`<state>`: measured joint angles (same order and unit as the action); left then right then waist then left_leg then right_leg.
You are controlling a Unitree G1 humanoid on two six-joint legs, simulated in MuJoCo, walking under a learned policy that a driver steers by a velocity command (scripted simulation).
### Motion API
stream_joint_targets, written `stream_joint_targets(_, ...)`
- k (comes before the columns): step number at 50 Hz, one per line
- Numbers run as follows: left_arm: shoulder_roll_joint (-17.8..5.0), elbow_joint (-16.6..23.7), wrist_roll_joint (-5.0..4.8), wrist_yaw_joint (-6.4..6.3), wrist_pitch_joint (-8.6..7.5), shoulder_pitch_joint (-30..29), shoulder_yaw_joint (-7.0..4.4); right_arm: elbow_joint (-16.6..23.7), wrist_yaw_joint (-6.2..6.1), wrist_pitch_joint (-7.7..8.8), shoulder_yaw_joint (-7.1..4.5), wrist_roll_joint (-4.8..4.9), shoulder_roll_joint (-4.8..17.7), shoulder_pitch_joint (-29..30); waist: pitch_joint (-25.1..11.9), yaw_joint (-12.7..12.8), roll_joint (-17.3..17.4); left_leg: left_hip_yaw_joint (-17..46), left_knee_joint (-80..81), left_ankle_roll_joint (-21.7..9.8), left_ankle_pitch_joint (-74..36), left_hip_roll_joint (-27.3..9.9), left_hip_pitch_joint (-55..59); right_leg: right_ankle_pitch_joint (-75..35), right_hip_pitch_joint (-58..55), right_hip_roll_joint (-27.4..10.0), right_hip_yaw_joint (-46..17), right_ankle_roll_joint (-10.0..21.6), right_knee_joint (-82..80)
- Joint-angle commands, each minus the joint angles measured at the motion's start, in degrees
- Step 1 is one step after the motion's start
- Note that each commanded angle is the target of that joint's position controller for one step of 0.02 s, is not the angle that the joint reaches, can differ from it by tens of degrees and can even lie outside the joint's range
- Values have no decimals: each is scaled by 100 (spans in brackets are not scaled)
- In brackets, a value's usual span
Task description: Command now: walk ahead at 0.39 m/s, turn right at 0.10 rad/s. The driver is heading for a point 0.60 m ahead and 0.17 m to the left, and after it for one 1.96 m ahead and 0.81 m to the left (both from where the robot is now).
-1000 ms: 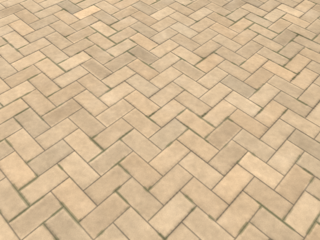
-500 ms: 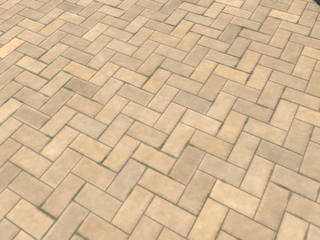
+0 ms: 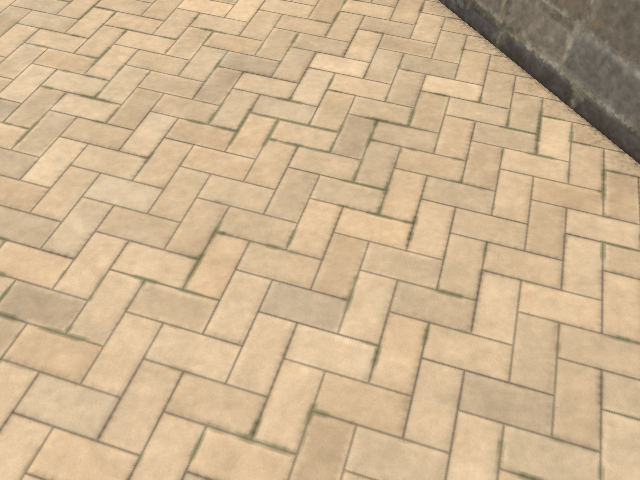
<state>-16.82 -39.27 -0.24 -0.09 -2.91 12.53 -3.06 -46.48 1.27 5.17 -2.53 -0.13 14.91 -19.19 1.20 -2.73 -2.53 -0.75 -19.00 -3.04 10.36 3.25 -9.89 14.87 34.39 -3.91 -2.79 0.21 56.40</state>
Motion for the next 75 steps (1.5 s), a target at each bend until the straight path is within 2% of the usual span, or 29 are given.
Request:
stream_joint_targets(1, -125, 404, 66, 7, -112, -233, 1, 349, -68, 57, -204, 20, 956, 418, -40, 162, 673, 822, 796, -921, -2831, -1360, 79, -767, 35, -81, 77, -132, -1052)
stream_joint_targets(6, -148, 478, 22, 127, -168, -853, -9, 42, -130, -105, -187, 92, 1020, -35, -249, -79, 782, 482, 384, -643, -3077, -1276, 376, -1980, -764, 296, 171, -59, -2390)
stream_joint_targets(10, -483, 263, 133, 140, -202, -226, -166, -5, -170, -194, -183, 120, 1023, 172, -566, 404, 677, 558, -757, -305, -3078, -1151, 509, -2272, -1976, 446, 196, 322, -3249)
stream_joint_targets(11, -841, 210, 189, 83, -210, 171, -249, 42, -170, -156, -113, 10, 846, 33, -1018, 501, 261, 355, -1604, -39, -2306, -829, 66, -4333, -2998, -148, -263, 581, -3064)
stream_joint_targets(12, -968, 235, 332, 24, -142, 419, -219, 17, -138, -104, 63, -93, 365, -696, -1844, 303, -749, 184, -3182, 358, 307, -343, -1336, -6219, -4762, -1501, -1651, 1529, -2601)
stream_joint_targets(13, -462, 153, 220, 34, -53, 560, -97, -151, -103, -155, 103, -8, 404, -917, -2468, 424, -1098, 565, -4063, 546, 2939, -277, -1583, -6169, -4884, -1975, -2259, 2006, -2727)
stream_joint_targets(14, -334, 134, 110, 71, 13, 355, -44, -138, -85, -241, -17, 106, 822, -666, -2051, 466, -648, 769, -4384, 601, 3096, -449, -1810, -4922, -4334, -1732, -2018, 1822, -2948)
stream_joint_targets(16, -335, 127, 94, 76, 47, -366, -27, -19, -203, -479, -68, 129, 804, -39, -1029, 306, -215, 616, -4189, 697, 2623, -691, -2048, -2858, -3067, -1370, -1474, 1410, -3520)
stream_joint_targets(18, -513, 113, 189, 41, 69, -929, -92, -29, -341, -725, -115, 74, 767, -122, -628, 16, -552, 426, -3827, 823, 1986, -716, -1323, -1779, -1802, -1077, -918, 1242, -4020)
stream_joint_targets(27, -686, -218, 88, -230, 252, -976, -234, 375, -290, -812, -197, 60, 668, 416, -613, 201, -455, 6, -2903, 525, 1131, -778, -1054, -1024, -1935, -1333, -169, 1346, -4145)
stream_joint_targets(30, -756, -293, -67, -230, 347, -1120, -266, 318, -170, -800, -253, 44, 682, 81, -625, -66, -386, -281, -1659, 232, 482, -559, -379, -1002, -1958, -1232, 151, 1006, -3630)
stream_joint_targets(31, -631, -384, -125, -230, 378, -972, -253, 283, -147, -792, -304, -3, 796, -51, -517, -92, -146, -138, -1062, 36, 121, -494, -120, -607, -1775, -999, 399, 676, -3139)
stream_joint_targets(32, -363, -450, -48, -206, 409, -656, -211, 380, -199, -778, -423, -30, 1261, -58, -305, 86, 1108, 1271, -108, -370, -812, -1351, 144, 318, -1075, -395, 1038, 83, -1765)
stream_joint_targets(33, -305, -128, 93, -235, 384, -1091, -193, 586, -233, -751, -522, -80, 1878, 95, 52, 65, 2263, 3129, 310, -1378, -1707, -2501, 168, 2066, 333, 599, 985, -336, -680)
stream_joint_targets(34, -468, -50, 134, -254, 362, -1506, -248, 632, -215, -617, -470, -262, 1659, 24, -192, -168, 1666, 3168, 393, -1651, -1471, -2456, -23, 2241, 344, 546, 134, -266, 407)
stream_joint_targets(35, -542, -115, 43, -250, 375, -1330, -295, 662, -221, -503, -432, -237, 1506, 297, -246, 61, 1387, 2637, 310, -1379, -1295, -2164, -8, 1752, 361, 428, -88, -178, 704)
stream_joint_targets(37, -663, -376, 73, -313, 406, -1008, -374, 799, -269, -457, -376, 31, 1217, 847, -314, 279, 983, 2087, 134, -862, -1182, -1759, 148, 994, 397, 315, -152, -210, 652)
stream_joint_targets(44, -398, -343, -18, -253, 284, -1228, -287, 871, -421, -579, -390, 74, 1214, 506, -602, 121, 1025, 2055, -147, -905, -1813, -1455, 766, 401, 47, 505, -214, -509, -578)
stream_joint_targets(52, -581, -413, -80, -80, 139, -1001, -291, 1094, -346, -723, -449, 97, 1321, 902, -617, 137, 1241, 2863, -374, -933, -2036, -1306, 339, 544, -1183, 686, -272, -443, -2146)
stream_joint_targets(55, -700, -584, -57, -21, 74, -464, -353, 1193, -379, -778, -412, 192, 1215, 1181, -688, 440, 1088, 2828, -779, -499, -1431, -888, -35, -824, -2313, 500, -189, -220, -3765)
stream_joint_targets(56, -1016, -584, 27, -49, 99, -331, -425, 1211, -377, -778, -344, 135, 969, 986, -854, 335, 405, 2395, -1518, -209, -97, -488, -703, -1260, -3072, -392, -899, 108, -3872)
stream_joint_targets(57, -1428, -514, 124, -97, 173, -561, -475, 1266, -354, -738, -290, 114, 722, 569, -677, -57, -1105, 1328, -2532, 157, 2349, 545, -1951, -2729, -3475, -1461, -2140, 917, -3809)
stream_joint_targets(58, -1202, -451, 240, -81, 164, -576, -430, 1237, -345, -683, -438, 49, 1248, 580, -612, 137, -1043, 1126, -3845, 434, 2786, 250, -2295, -2785, -3065, -2080, -2632, 1599, -3924)
stream_joint_targets(59, -903, -344, 208, -97, 148, -851, -336, 1126, -335, -691, -560, 94, 1557, 572, -462, 65, -587, 1121, -4447, 526, 2363, 23, -2264, -2454, -2854, -1786, -2100, 1520, -3900)
stream_joint_targets(61, -619, -283, 48, -149, 172, -1162, -244, 982, -348, -806, -559, 87, 1360, 521, -242, 46, -489, 983, -4903, 713, 1681, -65, -2415, -1850, -2780, -1131, -1193, 1109, -3843)
stream_joint_targets(63, -660, -352, 42, -204, 217, -989, -215, 1083, -308, -835, -466, 122, 1079, 671, -134, 183, -541, 745, -4887, 830, 1389, -105, -2422, -2088, -2727, -933, -763, 1157, -3895)
stream_joint_targets(68, -966, -562, -27, -191, 203, -275, -273, 1354, -213, -670, -244, 98, 744, 1229, -222, 671, -746, 337, -3157, 761, 1260, -425, -2310, 652, -3277, -1064, -962, 1247, -4506)
stream_joint_targets(72, -1169, -656, -105, -29, 93, -189, -310, 1246, -138, -487, -166, 90, 716, 1166, 49, 626, -649, -111, -1704, 470, 1152, -388, -1080, 569, -2577, -1062, -692, 1215, -4641)
stream_joint_targets(75, -1028, -739, -200, 87, 58, -195, -240, 907, -124, -422, -218, 123, 765, 437, -10, 153, -421, -307, -389, 149, 304, -192, 501, 449, -1852, -909, -446, 1009, -4095)
